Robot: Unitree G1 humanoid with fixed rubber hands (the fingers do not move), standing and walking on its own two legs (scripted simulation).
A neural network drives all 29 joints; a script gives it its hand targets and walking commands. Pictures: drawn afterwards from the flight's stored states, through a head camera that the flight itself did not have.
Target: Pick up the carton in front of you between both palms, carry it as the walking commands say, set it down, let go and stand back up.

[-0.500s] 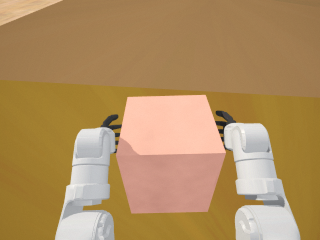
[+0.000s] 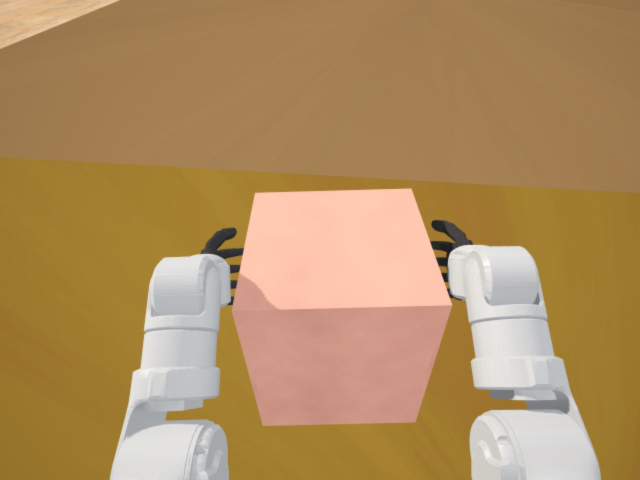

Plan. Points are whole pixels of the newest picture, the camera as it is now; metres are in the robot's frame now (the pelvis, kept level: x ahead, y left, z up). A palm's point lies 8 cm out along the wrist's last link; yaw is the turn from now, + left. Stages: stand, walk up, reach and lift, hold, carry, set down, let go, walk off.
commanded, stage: carry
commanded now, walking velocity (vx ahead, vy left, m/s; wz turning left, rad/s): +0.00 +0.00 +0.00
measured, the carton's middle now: (336, 308) +0.35 +0.00 +0.05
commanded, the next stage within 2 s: none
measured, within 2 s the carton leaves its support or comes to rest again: neither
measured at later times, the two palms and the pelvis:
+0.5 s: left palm (212, 280) +0.33 +0.15 +0.13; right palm (461, 271) +0.34 -0.15 +0.13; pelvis +0.00 +0.00 +0.00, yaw +0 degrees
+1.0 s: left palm (213, 259) +0.35 +0.15 +0.15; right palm (462, 251) +0.35 -0.15 +0.15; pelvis +0.01 +0.00 +0.00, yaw +0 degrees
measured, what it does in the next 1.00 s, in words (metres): stands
